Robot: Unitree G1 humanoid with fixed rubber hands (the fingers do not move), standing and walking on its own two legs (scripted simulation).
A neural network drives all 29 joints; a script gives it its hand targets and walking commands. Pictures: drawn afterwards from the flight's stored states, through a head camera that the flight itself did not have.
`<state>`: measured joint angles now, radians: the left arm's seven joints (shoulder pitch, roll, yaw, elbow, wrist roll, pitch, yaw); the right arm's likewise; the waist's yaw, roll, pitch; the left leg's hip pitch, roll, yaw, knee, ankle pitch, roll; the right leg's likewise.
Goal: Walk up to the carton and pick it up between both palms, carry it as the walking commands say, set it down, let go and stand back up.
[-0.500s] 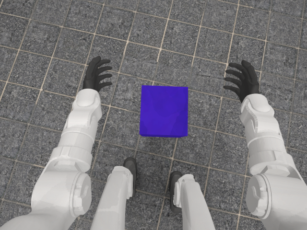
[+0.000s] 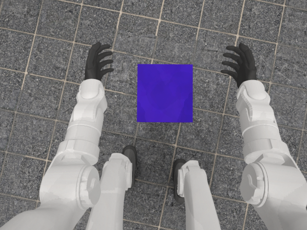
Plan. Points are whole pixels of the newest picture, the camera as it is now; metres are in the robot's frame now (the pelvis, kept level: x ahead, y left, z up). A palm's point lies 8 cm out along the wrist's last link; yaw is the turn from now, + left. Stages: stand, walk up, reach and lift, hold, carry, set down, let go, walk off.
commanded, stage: reach and lift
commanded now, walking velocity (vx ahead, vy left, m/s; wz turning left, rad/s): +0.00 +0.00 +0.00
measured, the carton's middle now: (163, 97) +0.47 -0.01 -0.47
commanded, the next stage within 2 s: none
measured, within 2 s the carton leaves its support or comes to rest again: neither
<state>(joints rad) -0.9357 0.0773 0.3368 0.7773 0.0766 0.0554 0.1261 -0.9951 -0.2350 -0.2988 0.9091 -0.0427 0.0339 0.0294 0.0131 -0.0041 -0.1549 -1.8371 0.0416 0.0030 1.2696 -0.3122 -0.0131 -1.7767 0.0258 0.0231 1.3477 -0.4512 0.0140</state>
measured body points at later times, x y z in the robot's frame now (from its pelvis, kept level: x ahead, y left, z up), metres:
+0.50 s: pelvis -0.03 +0.00 -0.14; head +0.31 +0.01 +0.17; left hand +0.48 +0.17 -0.29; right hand +0.50 -0.19 -0.28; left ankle +0.10 +0.13 -0.56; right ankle +0.05 -0.12 -0.56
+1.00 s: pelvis -0.04 +0.00 -0.22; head +0.33 -0.01 +0.04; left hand +0.49 +0.18 -0.41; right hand +0.49 -0.18 -0.42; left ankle +0.10 +0.13 -0.56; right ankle +0.05 -0.12 -0.56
